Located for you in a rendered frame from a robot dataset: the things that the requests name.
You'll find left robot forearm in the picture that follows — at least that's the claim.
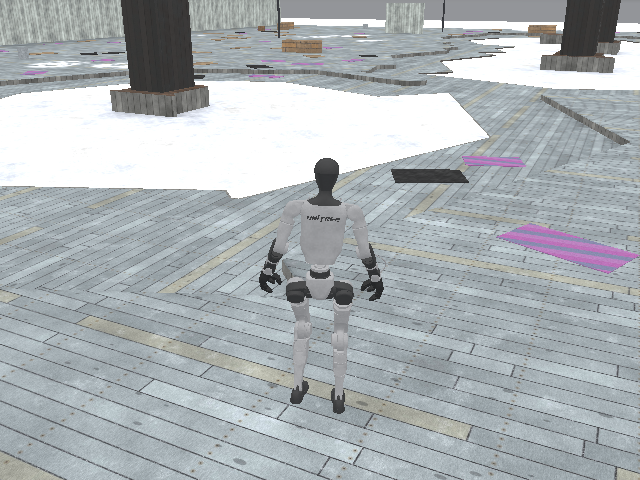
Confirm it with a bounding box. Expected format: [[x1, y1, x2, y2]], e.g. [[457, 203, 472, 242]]
[[262, 238, 283, 275]]

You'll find robot right hand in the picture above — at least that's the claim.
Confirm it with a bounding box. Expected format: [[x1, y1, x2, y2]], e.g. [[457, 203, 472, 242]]
[[361, 278, 384, 301]]

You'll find right robot foot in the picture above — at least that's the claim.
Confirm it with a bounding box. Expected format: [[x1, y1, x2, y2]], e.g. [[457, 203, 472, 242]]
[[331, 388, 345, 414]]

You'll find right robot forearm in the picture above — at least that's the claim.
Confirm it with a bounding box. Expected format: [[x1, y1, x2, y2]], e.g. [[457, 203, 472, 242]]
[[361, 243, 381, 282]]

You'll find robot right upper arm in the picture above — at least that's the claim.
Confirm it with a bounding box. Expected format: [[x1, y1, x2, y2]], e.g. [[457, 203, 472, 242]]
[[345, 203, 372, 259]]

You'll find robot left hand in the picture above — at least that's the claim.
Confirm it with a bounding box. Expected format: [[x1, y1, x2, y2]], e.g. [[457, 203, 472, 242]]
[[259, 271, 282, 293]]

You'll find robot left upper arm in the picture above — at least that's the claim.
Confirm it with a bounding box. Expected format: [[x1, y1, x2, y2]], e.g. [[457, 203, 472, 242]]
[[273, 200, 304, 254]]

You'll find humanoid robot torso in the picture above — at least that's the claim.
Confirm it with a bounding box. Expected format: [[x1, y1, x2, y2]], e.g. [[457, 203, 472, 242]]
[[300, 196, 347, 300]]

